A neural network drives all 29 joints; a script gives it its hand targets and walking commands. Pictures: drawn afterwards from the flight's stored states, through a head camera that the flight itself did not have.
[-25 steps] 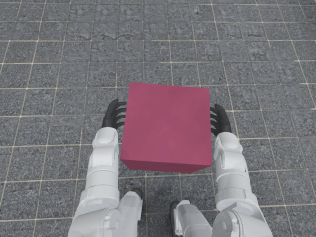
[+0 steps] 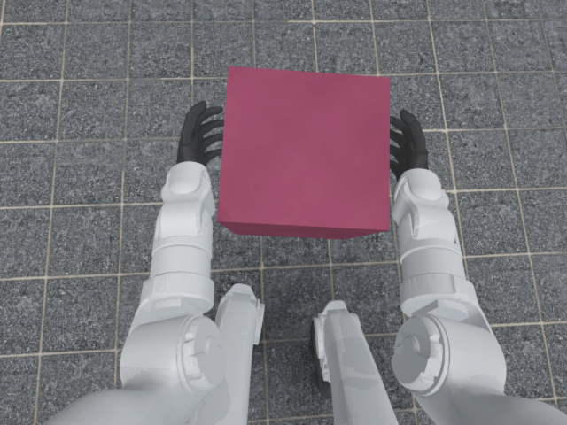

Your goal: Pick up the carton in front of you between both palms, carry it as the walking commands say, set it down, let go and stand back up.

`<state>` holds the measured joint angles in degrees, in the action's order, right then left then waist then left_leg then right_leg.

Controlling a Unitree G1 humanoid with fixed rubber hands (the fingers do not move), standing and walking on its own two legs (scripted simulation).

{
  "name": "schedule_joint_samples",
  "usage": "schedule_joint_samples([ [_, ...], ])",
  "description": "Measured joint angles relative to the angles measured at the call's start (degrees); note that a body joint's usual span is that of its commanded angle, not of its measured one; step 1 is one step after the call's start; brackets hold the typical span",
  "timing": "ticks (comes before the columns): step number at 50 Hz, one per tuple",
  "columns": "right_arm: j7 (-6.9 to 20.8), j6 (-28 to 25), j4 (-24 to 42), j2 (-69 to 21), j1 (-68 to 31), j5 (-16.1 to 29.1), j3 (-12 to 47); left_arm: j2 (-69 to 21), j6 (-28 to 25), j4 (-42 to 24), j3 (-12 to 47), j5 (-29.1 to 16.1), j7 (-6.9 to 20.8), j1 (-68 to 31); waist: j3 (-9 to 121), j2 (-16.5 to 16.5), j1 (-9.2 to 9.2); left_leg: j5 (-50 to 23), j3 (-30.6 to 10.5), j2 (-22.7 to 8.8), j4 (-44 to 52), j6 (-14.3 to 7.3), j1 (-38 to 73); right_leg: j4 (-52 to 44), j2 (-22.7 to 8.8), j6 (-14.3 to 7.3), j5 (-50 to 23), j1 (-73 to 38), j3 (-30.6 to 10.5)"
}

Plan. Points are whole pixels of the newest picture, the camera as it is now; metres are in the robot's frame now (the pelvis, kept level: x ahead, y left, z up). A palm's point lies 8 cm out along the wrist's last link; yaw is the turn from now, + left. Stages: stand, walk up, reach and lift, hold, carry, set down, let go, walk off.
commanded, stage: set down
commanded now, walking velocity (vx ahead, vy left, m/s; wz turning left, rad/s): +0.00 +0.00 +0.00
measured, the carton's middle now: (298, 171) +0.46 +0.02 -0.15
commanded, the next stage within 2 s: none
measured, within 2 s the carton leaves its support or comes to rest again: neither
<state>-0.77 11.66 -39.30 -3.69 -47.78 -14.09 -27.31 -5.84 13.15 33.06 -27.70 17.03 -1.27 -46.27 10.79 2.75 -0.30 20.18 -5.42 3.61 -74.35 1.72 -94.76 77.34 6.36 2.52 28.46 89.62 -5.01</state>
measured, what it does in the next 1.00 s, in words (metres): lowers itself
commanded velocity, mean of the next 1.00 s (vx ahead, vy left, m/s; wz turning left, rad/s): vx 0.00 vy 0.00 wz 0.00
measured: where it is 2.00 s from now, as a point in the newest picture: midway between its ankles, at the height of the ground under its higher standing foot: (280, 356)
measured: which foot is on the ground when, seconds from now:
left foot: down 0.00-1.00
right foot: down 0.00-1.00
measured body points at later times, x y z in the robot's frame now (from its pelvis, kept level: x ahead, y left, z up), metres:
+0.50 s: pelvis -0.02 +0.00 -0.13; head +0.29 +0.04 +0.20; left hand +0.47 +0.19 -0.25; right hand +0.51 -0.11 -0.24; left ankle +0.10 +0.12 -0.58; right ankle +0.05 -0.13 -0.58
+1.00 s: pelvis -0.03 -0.01 -0.21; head +0.33 +0.00 +0.05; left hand +0.50 +0.20 -0.37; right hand +0.53 -0.10 -0.38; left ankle +0.10 +0.12 -0.58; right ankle +0.05 -0.13 -0.58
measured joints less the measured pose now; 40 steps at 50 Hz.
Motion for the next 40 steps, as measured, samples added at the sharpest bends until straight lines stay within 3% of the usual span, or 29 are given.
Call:
schedule_joint_samples([
  [16,-0.7,1.6,-3.5,5.3,-11.4,3.8,1.2,3.2,2.9,0.6,1.2,-3.3,-3.3,-10.4,-2.7,0.2,-0.55,2.9,-0.4,1.5,-18.0,0.5,-20.9,17.9,1.7,1.6,4.0,20.1,0.7],
  [31,-3.0,1.4,-9.0,8.4,-20.5,5.3,3.9,7.8,2.9,4.5,0.9,-5.5,-3.4,-18.0,-7.8,0.9,-2.12,5.4,-0.9,2.7,-30.3,2.2,-32.8,31.1,2.8,1.5,7.3,32.1,1.8],
  [40,-5.1,1.2,-11.3,11.4,-25.5,8.8,8.7,10.6,1.0,7.9,1.4,-7.3,-3.7,-22.4,-13.2,1.0,-2.84,6.4,-0.8,2.2,-36.4,3.1,-37.5,37.4,4.3,1.6,7.9,37.4,2.1],
])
